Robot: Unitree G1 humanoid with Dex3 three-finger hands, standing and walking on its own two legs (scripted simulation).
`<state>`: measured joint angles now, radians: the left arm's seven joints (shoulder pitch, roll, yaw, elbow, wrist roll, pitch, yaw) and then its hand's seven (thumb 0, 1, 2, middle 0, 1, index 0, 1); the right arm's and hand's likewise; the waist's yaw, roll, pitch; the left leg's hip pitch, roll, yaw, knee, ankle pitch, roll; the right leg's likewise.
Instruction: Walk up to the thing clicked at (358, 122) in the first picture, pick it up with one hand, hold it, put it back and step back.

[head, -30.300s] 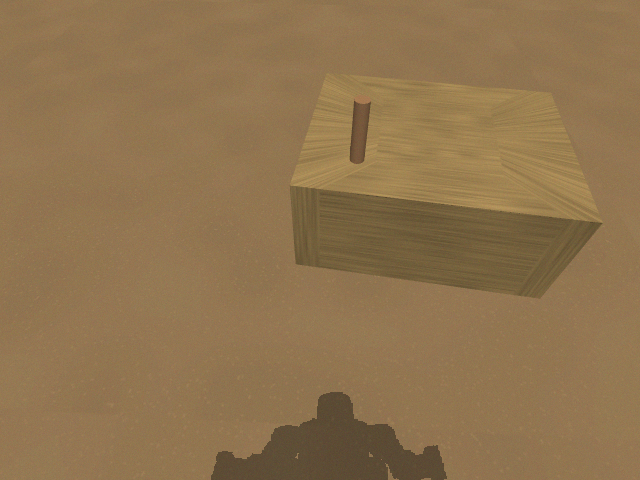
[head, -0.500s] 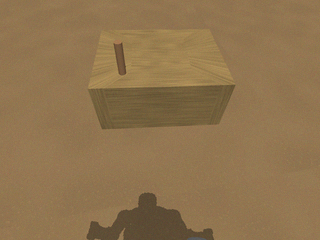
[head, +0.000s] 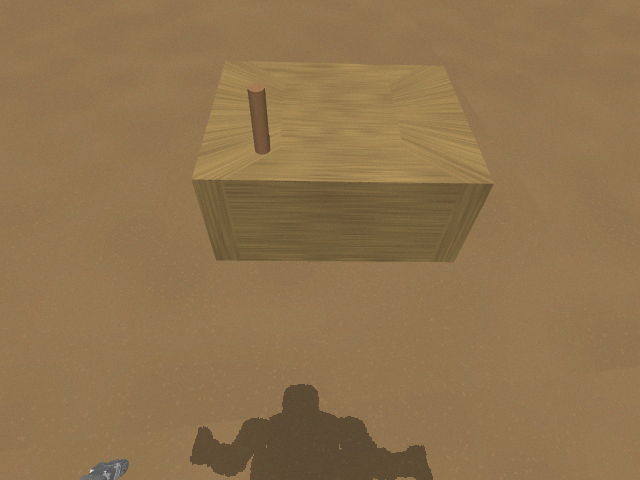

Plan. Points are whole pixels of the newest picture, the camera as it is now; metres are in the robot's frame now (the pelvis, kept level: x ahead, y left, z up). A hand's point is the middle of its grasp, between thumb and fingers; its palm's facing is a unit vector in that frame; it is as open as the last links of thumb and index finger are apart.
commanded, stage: step back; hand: left
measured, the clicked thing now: (259, 120) +1.12 +0.19 -0.24
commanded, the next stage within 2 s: stand in 0.18 s
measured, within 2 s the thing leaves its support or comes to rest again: neither
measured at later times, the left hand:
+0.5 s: hand out of the picture +0.08 +0.25 -0.14, palm faces -0.01 -0.94 -0.34, open 7.4 cm
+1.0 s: hand out of the picture +0.07 +0.23 -0.14, palm faces -0.05 -0.94 -0.34, open 7.4 cm
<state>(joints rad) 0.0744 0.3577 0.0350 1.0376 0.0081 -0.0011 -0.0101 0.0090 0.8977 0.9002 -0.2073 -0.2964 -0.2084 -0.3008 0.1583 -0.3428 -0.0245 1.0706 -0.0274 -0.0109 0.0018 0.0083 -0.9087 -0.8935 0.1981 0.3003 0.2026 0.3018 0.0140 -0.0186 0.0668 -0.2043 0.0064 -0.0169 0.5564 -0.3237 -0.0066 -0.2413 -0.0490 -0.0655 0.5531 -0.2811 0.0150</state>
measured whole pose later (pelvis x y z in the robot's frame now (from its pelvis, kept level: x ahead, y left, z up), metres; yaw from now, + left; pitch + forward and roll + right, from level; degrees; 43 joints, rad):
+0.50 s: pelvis +0.00 +0.00 +0.02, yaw +0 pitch -3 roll +0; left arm 0.09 0.34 0.00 1.14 0.01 -0.02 -0.01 0.01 0.90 0.90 -0.21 -0.30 -0.21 -0.30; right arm 0.05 -0.33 -0.01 1.10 -0.01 -0.02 0.01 0.01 -0.91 -0.89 0.20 0.30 0.20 0.30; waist 0.02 0.00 0.06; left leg -0.06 0.01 -0.01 0.31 -0.20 -0.01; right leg -0.11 -0.04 -0.07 0.35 -0.18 0.01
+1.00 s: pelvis -0.01 -0.03 +0.02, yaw -1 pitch -2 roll +0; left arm 0.11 0.35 0.00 1.14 0.01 -0.02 -0.01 0.01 0.90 0.90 -0.21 -0.30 -0.21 -0.30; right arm 0.15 -0.35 -0.01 1.15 -0.02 -0.01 0.02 0.01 -0.91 -0.89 0.20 0.30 0.20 0.30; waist 0.00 0.01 0.06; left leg -0.09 0.04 -0.01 0.31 -0.18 -0.05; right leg -0.15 -0.01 -0.07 0.34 -0.16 -0.02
